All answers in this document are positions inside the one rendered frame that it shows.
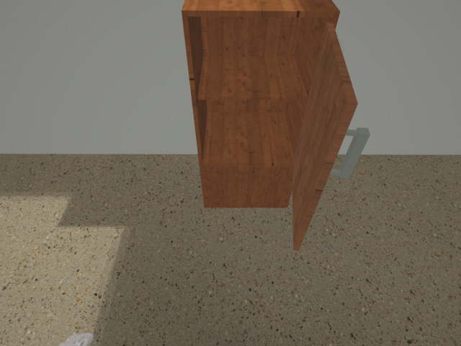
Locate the handle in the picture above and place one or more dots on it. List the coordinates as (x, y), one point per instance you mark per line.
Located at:
(360, 137)

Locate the cupboard door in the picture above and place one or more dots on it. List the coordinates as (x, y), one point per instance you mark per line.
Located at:
(330, 107)

